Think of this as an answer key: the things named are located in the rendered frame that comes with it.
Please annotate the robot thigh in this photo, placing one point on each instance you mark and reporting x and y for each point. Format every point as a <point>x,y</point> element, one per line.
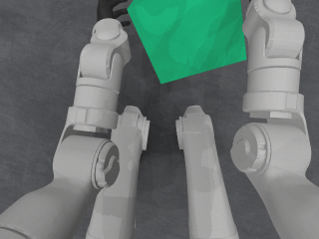
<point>209,213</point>
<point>114,213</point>

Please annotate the right robot thigh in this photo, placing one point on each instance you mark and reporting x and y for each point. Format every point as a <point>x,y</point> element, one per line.
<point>209,213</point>

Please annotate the robot left forearm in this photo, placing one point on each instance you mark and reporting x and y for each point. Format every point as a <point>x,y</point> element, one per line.
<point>98,81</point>

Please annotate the left robot upper arm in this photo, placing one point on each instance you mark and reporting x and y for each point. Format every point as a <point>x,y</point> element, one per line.
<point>83,166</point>

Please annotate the right robot upper arm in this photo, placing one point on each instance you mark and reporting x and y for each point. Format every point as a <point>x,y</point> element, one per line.
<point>275,158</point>

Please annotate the carton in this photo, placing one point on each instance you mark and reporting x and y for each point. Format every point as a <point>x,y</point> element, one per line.
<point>187,37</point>

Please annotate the robot left hand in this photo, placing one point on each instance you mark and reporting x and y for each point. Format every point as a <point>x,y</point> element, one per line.
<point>105,11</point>

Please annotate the robot right forearm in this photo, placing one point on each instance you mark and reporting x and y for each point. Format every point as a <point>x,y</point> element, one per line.
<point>275,45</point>

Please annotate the left robot thigh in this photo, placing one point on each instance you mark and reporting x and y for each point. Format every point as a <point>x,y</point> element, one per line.
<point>114,213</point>

